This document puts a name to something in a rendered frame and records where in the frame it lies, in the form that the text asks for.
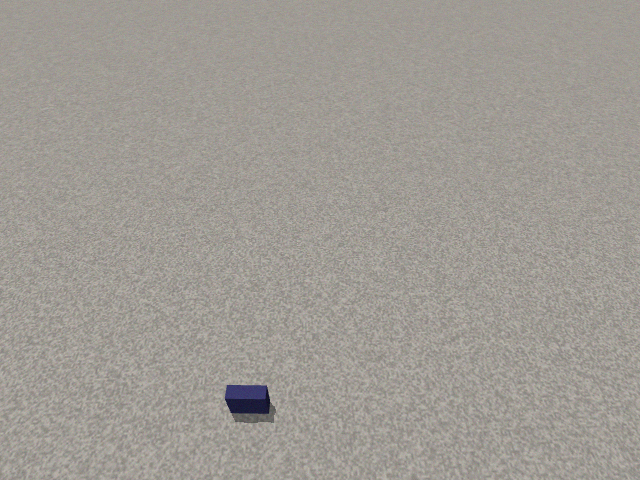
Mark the carton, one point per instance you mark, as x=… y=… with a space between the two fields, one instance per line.
x=252 y=399

